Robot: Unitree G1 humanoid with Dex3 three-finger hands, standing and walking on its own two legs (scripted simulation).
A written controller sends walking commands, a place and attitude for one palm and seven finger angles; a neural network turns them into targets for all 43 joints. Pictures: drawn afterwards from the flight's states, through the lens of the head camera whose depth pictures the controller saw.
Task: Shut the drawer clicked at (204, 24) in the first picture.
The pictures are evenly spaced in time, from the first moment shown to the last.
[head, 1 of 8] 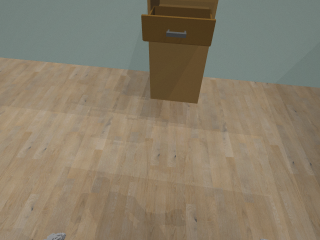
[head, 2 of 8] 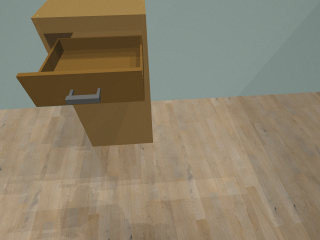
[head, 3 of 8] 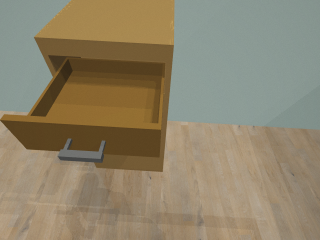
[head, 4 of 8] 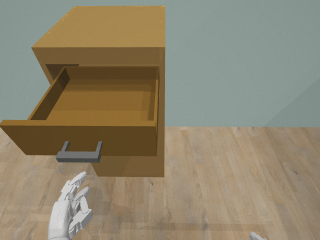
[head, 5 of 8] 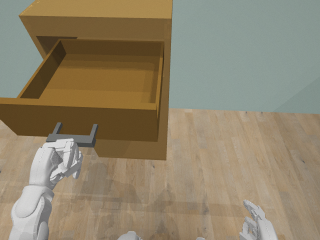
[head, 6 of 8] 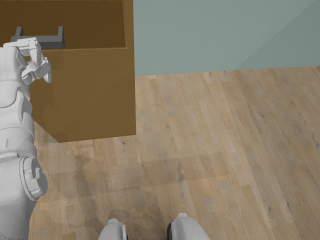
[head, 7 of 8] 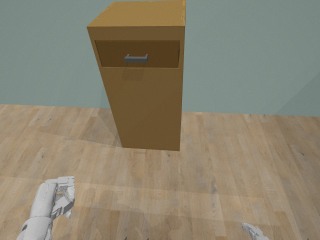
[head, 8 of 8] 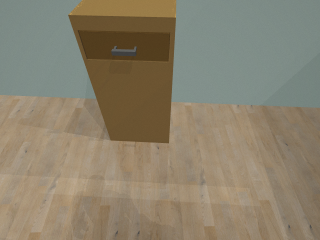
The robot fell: no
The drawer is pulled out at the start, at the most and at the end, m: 0.30 0.30 0.00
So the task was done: yes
